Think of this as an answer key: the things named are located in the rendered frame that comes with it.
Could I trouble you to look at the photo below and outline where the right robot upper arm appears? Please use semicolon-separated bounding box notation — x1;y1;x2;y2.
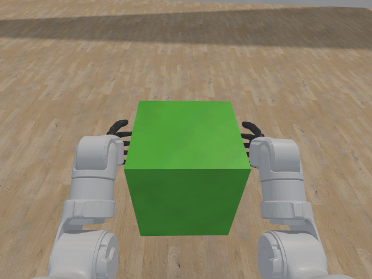
257;230;355;279

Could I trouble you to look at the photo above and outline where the robot left forearm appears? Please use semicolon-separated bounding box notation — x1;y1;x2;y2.
48;135;124;275

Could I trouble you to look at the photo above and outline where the left robot upper arm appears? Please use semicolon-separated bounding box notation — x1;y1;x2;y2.
31;230;119;279

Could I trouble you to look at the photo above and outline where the robot left hand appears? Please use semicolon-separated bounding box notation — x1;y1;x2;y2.
106;120;132;164

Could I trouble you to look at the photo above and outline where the carton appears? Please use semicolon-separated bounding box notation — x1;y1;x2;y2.
124;101;251;236

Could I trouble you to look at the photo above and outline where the robot right forearm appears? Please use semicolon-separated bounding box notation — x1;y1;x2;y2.
249;137;328;272

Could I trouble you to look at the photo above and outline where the robot right hand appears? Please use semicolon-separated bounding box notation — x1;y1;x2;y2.
241;121;264;162

